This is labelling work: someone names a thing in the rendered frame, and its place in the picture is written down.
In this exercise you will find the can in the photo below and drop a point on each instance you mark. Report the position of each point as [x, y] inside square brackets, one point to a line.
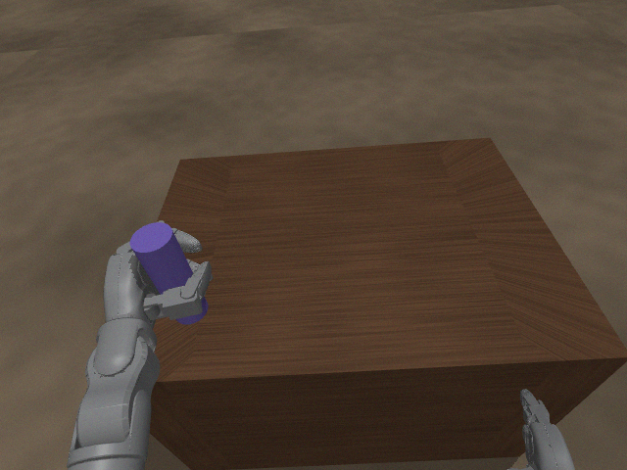
[157, 249]

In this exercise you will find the left robot arm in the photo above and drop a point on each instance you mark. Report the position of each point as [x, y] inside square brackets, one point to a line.
[112, 425]

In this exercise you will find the left robot hand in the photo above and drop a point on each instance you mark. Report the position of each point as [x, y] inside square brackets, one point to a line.
[129, 291]

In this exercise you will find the right robot hand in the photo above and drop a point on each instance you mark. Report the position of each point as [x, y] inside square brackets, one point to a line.
[545, 446]

